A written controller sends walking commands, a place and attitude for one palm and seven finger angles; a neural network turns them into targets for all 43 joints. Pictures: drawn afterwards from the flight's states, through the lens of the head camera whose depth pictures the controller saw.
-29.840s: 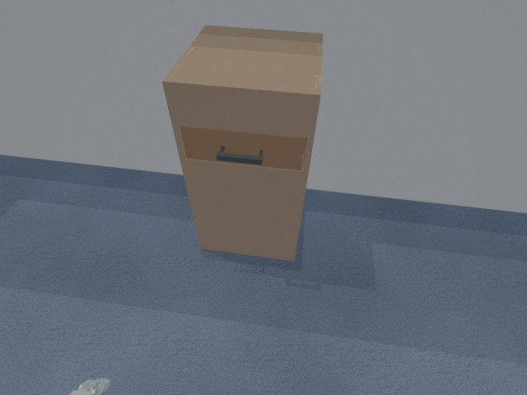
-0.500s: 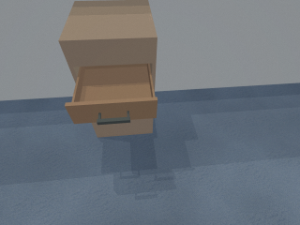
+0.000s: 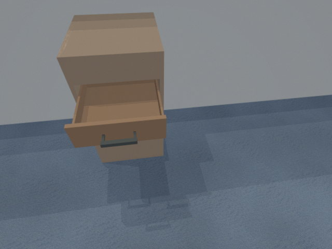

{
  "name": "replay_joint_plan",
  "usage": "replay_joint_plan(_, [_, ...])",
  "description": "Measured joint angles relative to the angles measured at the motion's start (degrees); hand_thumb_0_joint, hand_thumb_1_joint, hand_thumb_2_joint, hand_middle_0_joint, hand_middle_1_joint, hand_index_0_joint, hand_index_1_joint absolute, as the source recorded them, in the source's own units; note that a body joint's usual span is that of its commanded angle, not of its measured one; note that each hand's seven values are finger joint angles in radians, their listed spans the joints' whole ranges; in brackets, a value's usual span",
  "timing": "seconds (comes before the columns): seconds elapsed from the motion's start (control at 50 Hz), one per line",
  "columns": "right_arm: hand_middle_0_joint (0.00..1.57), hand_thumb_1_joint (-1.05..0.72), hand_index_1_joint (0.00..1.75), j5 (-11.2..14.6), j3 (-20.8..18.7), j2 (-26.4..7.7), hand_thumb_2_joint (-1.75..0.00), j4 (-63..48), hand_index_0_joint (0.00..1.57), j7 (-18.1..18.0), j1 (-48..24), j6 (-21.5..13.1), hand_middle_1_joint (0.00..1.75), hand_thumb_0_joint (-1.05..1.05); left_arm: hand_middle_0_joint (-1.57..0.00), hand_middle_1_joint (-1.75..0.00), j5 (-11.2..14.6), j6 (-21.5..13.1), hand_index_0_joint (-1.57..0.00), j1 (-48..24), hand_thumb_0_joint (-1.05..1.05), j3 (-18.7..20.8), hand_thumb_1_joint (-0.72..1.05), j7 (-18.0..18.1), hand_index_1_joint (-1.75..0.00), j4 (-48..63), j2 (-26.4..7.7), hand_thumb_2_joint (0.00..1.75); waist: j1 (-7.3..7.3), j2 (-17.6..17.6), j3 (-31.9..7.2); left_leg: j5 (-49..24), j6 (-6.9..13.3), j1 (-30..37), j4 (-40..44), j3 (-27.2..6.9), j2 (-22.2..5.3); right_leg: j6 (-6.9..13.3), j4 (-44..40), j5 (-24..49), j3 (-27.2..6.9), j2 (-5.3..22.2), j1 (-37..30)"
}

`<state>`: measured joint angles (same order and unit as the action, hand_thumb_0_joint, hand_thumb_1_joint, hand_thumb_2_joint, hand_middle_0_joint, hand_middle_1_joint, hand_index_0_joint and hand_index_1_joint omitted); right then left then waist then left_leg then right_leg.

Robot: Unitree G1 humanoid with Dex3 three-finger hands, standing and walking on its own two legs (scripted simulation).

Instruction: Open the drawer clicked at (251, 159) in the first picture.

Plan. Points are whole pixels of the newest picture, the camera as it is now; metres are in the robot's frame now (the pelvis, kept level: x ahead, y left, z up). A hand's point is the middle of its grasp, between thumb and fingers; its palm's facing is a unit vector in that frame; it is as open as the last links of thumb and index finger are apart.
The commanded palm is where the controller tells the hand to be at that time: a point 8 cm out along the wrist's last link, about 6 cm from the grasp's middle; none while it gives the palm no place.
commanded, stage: let the arm hang, fingers relaxed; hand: left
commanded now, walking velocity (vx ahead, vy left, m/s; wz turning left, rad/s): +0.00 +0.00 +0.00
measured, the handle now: (119, 138) +0.54 +0.21 -0.17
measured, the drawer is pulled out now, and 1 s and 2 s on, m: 0.26 0.26 0.26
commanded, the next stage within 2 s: look to check the result in 0.06 s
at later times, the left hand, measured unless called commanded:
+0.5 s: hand out of the picture -0.01 +0.15 -0.18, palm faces +0.04 -0.99 -0.17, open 7.4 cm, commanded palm none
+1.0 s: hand out of the picture +0.00 +0.14 -0.18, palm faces +0.05 -0.98 -0.17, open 7.4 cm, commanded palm none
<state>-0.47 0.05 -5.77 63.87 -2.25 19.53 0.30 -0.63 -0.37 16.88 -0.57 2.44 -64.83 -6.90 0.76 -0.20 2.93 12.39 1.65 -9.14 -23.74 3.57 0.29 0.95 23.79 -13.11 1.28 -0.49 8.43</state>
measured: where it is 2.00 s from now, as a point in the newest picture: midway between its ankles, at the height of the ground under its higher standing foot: outside the picture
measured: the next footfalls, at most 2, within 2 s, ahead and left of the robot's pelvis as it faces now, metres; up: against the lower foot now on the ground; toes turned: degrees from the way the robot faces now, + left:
none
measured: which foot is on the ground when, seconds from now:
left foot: down 0.00-1.00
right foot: down 0.00-1.00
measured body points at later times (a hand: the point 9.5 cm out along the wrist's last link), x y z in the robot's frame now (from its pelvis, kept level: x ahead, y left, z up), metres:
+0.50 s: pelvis +0.01 -0.01 +0.00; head +0.03 -0.01 +0.45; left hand -0.02 +0.20 -0.16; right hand -0.01 -0.21 -0.16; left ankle +0.01 +0.10 -0.74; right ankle +0.00 -0.11 -0.74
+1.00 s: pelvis +0.03 -0.01 +0.00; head +0.05 -0.01 +0.45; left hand +0.00 +0.20 -0.16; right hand +0.00 -0.21 -0.16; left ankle +0.01 +0.10 -0.74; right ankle +0.00 -0.11 -0.74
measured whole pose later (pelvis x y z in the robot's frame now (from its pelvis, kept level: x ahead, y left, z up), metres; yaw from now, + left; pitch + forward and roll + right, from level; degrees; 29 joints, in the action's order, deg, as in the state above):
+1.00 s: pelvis +0.03 -0.01 +0.00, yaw +0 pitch -2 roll +0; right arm -0.4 -0.2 -6.0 64.9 -3.0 18.1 0.2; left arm -0.4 -0.9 17.5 0.1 2.5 -65.7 -6.4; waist 0.3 -0.2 3.6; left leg 14.0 0.7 -7.2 -22.7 2.8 -0.3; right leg 1.7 22.4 -14.7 1.9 -1.2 6.2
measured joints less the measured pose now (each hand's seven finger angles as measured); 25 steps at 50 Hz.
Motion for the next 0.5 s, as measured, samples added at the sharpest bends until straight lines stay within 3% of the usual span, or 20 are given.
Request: replay_joint_plan(0.5, [0.20, -0.91, 0.30, 0.1, -0.1, -0.2, -0.90, 0.6, 0.20, -0.5, -1.0, 0.0, 0.30, 0.00, -0.20, -0.30, 0.2, -0.2, -0.20, 1.2, 0.00, 0.3, 0.91, 0.0, -0.30, -1.2, 0.5, 0.90, -0.41, -0.1, 0.7, 0.8, -0.5, 1.1, 0.6, -0.4, -0.3, 0.4, -1.0, -0.8, 0.4, -0.4, -1.3])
